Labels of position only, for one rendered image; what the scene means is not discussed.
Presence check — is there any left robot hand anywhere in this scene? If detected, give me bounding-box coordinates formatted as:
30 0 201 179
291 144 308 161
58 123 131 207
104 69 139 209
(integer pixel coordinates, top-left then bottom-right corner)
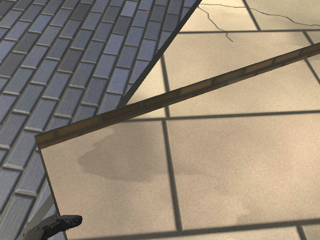
22 214 83 240

